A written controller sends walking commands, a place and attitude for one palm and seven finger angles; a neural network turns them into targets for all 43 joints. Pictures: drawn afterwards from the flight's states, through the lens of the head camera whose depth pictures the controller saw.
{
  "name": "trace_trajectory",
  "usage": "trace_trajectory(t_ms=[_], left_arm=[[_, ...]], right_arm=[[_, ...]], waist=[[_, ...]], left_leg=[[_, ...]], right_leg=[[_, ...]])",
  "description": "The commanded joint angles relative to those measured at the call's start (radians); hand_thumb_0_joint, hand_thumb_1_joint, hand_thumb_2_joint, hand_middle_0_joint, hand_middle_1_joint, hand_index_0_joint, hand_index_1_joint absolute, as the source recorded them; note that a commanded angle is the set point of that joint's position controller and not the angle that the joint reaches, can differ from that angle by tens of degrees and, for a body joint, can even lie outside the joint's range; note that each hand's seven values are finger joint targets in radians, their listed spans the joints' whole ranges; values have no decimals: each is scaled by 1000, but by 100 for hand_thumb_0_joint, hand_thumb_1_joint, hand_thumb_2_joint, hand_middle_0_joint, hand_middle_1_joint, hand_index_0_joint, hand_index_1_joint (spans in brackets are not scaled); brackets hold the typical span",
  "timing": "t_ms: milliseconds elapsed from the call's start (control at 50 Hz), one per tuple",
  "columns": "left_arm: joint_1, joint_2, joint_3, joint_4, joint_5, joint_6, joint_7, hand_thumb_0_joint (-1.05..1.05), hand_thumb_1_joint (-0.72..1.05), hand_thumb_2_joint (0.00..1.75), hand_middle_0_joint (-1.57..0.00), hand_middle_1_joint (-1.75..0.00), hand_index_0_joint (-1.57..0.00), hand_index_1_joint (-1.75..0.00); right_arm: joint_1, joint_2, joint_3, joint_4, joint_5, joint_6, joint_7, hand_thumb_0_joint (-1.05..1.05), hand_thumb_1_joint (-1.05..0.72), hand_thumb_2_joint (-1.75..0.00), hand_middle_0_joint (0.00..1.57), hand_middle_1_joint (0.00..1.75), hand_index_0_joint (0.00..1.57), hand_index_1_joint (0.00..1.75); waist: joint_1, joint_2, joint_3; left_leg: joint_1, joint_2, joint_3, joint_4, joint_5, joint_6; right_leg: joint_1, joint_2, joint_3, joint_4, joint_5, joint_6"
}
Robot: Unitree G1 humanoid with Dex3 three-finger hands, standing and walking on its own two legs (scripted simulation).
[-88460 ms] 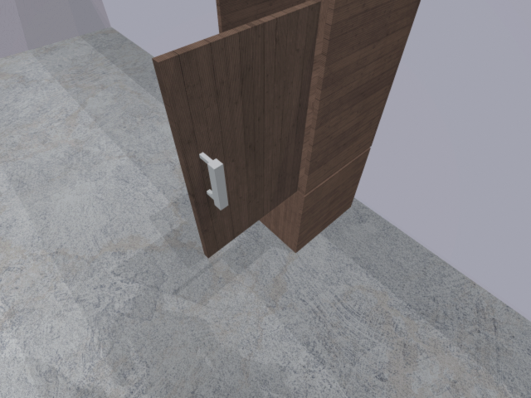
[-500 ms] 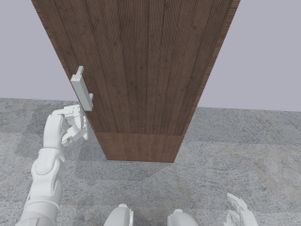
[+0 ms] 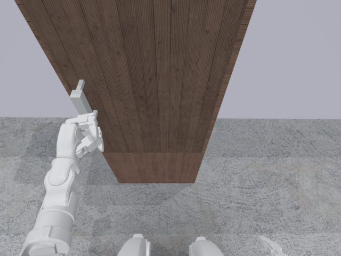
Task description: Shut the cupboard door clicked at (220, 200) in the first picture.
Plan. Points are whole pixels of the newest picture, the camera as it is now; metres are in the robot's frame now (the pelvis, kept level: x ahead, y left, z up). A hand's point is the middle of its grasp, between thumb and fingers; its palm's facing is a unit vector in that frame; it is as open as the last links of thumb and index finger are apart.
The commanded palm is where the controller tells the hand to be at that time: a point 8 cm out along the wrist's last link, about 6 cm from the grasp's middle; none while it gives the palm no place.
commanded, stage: bring the fist close to the handle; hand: left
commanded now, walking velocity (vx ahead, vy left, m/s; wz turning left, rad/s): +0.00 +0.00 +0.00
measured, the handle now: (87, 105) +0.47 +0.22 +0.05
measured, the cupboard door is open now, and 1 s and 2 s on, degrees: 0 0 0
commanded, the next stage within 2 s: push the door shut along its arc in 0.10 s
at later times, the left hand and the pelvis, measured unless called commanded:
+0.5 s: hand (98, 128) +0.40 +0.18 +0.05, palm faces -0.07 -1.00 -0.05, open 3.1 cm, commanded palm +0.39 +0.23 +0.05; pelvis -0.01 -0.01 -0.01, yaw +1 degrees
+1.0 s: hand (95, 128) +0.40 +0.18 +0.05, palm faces -0.17 -0.98 -0.04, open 3.2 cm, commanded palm +0.44 +0.21 +0.05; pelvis -0.06 +0.00 -0.03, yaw +2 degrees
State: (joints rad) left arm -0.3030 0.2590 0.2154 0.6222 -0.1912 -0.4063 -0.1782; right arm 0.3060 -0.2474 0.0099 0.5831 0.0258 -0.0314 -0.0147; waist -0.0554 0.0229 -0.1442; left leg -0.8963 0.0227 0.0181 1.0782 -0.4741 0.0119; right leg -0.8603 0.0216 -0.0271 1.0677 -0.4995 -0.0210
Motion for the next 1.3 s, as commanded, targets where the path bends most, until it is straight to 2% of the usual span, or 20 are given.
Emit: trace_trajectory(t_ms=[0,100,200,220,240,360,420,460,520,640,740,780,920,980,1040,1060,1080,1140,1240,1280], left_arm=[[-327,163,42,-257,-26,-106,-7,0,90,90,-130,-150,-130,-150],[-326,148,14,-208,-15,-119,-24,0,90,90,-130,-150,-130,-150],[-330,196,51,-150,-21,-78,-41,0,90,90,-130,-150,-130,-150],[-369,205,49,-179,-23,-82,-46,0,90,90,-130,-150,-130,-150],[-373,232,74,-154,-20,-80,-47,0,90,90,-130,-150,-130,-150],[-585,280,80,-68,-13,-112,-82,0,90,90,-130,-150,-130,-150],[-595,271,63,3,-11,-97,-118,0,90,90,-130,-150,-130,-150],[-595,278,72,66,-16,-72,-143,0,90,90,-130,-150,-130,-150],[-719,262,43,52,-27,-64,-171,0,90,90,-130,-150,-130,-150],[-863,307,47,159,-17,-63,-191,0,90,90,-130,-150,-130,-150],[-1016,275,-19,189,-6,-67,-200,0,90,90,-130,-150,-130,-150],[-1055,273,-32,210,-3,-61,-200,0,90,90,-130,-150,-130,-150],[-1158,256,-82,216,-4,-48,-195,0,90,90,-130,-150,-130,-150],[-1163,309,-60,237,2,-35,-190,0,90,90,-130,-150,-130,-150],[-1181,304,-67,238,0,-29,-187,0,90,90,-130,-150,-130,-150],[-1176,303,-67,243,-1,-20,-185,0,90,90,-130,-150,-130,-150],[-1184,328,94,243,-77,-11,-55,0,90,90,-130,-150,-130,-150],[-1116,248,49,269,-33,-6,81,0,90,90,-130,-150,-130,-150],[-1142,321,23,266,104,-52,128,0,90,90,-130,-150,-130,-150],[-1152,285,-25,274,124,-61,115,0,90,90,-130,-150,-130,-150]], right_arm=[[5,-142,-59,-114,-3,-47,-12,0,-90,-90,20,30,20,30],[10,-145,-62,-92,-5,-52,-13,0,-90,-90,20,30,20,30],[4,-151,-58,-101,1,-40,-17,0,-90,-90,20,30,20,30],[8,-153,-57,-107,1,-42,-21,0,-90,-90,20,30,20,30],[7,-152,-56,-99,1,-40,-22,0,-90,-90,20,30,20,30],[13,-152,-49,-66,1,-43,-34,0,-90,-90,20,30,20,30],[34,-160,-50,-67,2,-44,-30,0,-90,-90,20,30,20,30],[44,-163,-52,-58,4,-36,-26,0,-90,-90,20,30,20,30],[55,-163,-53,-55,9,-33,-30,0,-90,-90,20,30,20,30],[59,-174,-44,-28,12,-30,-38,0,-90,-90,20,30,20,30],[65,-181,-40,-15,15,-49,-43,0,-90,-90,20,30,20,30],[71,-188,-37,-8,16,-57,-45,0,-90,-90,20,30,20,30],[71,-202,-23,0,21,-100,-61,0,-90,-90,20,30,20,30],[73,-214,-20,6,23,-113,-64,0,-90,-90,20,30,20,30],[75,-216,-16,7,24,-131,-66,0,-90,-90,20,30,20,30],[76,-216,-15,7,24,-134,-66,0,-90,-90,20,30,20,30],[66,-211,-19,-3,8,-133,-72,0,-90,-90,20,30,20,30],[76,-202,-20,-6,-6,-135,-51,0,-90,-90,20,30,20,30],[111,-211,-28,-1,-25,-116,-23,0,-90,-90,20,30,20,30],[107,-207,-27,-6,-27,-110,-18,0,-90,-90,20,30,20,30]], waist=[[4,13,-347],[-14,8,-324],[-2,-8,-303],[-6,21,-326],[-1,17,-337],[-43,4,-329],[-37,55,-364],[-37,34,-376],[-70,18,-368],[-100,7,-308],[-135,69,-320],[-146,60,-313],[-172,107,-321],[-168,85,-335],[-169,114,-339],[-174,102,-329],[-119,96,-347],[-140,83,-334],[-152,101,-391],[-165,103,-359]], left_leg=[[216,-24,-28,-122,253,13],[214,-21,-34,-115,225,14],[178,-24,-33,-127,187,16],[186,-28,-33,-119,212,18],[191,-24,-35,-116,218,15],[156,-21,-43,-83,179,20],[181,-23,-52,-78,212,17],[177,-20,-50,-72,230,16],[171,-20,-57,-61,223,24],[115,-17,-72,-54,104,28],[130,-18,-94,-54,-13,27],[118,-17,-106,-61,-68,27],[109,-16,-132,-75,-210,27],[80,-12,-135,-76,-238,24],[89,-12,-142,-86,-256,21],[72,-13,-136,-81,-257,23],[37,-20,-154,-95,-284,11],[59,-20,-167,-122,-300,6],[70,-25,-154,-107,-244,9],[63,-26,-148,-105,-262,11]], right_leg=[[201,1,30,-140,331,1],[158,1,29,-141,300,3],[175,-3,40,-160,260,3],[186,-2,41,-149,287,0],[186,-3,42,-146,295,0],[148,-4,58,-140,254,4],[130,0,47,-120,277,-6],[135,-2,46,-121,303,-3],[102,-1,45,-119,294,0],[21,0,48,-136,140,-3],[-90,2,37,-122,25,-7],[-118,4,31,-118,-8,-8],[-195,6,26,-103,-81,-11],[-187,5,34,-100,-107,-9],[-205,5,28,-91,-107,-10],[-199,7,33,-98,-112,-8],[-191,-1,28,-88,-120,-5],[-203,0,2,-78,-88,2],[-172,-3,8,-74,-61,-1],[-183,-3,13,-87,-79,-1]])
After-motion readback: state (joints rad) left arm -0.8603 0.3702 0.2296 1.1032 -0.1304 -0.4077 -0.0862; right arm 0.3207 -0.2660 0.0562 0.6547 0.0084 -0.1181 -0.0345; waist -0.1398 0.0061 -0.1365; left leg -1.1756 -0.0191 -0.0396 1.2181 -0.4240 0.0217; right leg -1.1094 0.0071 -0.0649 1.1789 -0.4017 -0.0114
